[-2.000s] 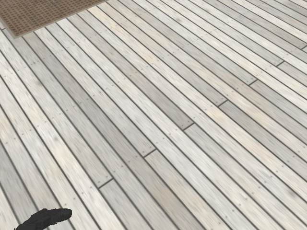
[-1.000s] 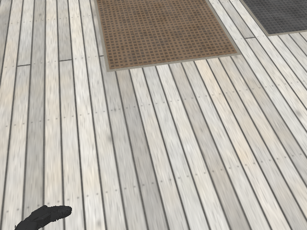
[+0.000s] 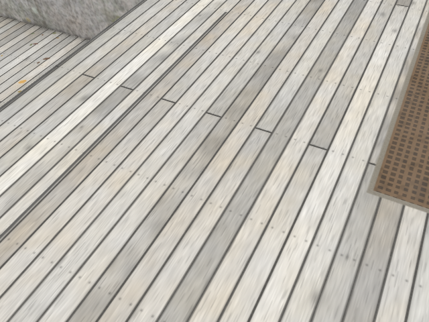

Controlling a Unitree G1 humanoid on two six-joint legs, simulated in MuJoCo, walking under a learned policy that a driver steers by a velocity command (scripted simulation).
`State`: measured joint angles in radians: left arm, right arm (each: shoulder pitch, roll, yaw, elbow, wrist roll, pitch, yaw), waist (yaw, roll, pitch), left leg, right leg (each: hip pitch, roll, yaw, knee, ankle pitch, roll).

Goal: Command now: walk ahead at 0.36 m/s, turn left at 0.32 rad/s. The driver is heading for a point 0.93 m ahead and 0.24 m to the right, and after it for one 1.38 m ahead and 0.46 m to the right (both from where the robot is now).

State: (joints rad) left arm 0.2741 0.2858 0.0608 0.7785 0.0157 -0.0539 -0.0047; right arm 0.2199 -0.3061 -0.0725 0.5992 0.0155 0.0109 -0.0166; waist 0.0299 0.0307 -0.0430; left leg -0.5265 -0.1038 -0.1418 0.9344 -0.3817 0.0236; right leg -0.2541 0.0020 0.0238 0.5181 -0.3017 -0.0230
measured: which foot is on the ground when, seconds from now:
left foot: up 0.00-0.32, down 0.34-0.84, up 0.86-1.00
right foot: down 0.00-0.34, up 0.36-0.84, down 0.86-1.00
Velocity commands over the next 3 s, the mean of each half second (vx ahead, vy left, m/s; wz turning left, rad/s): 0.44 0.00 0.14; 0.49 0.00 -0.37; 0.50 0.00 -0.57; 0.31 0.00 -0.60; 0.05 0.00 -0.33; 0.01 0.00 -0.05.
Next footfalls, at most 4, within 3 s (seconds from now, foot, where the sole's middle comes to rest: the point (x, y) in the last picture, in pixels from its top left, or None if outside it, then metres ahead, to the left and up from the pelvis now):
0.34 left None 0.24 0.17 -0.77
0.86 right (261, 313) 0.57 -0.06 -0.77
1.32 left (220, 229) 0.88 0.07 -0.77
1.82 right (316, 208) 0.97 -0.29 -0.77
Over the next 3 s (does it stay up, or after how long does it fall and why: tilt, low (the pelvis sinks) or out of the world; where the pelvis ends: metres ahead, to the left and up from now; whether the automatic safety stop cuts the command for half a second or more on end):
stays up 0.99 -0.18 0.00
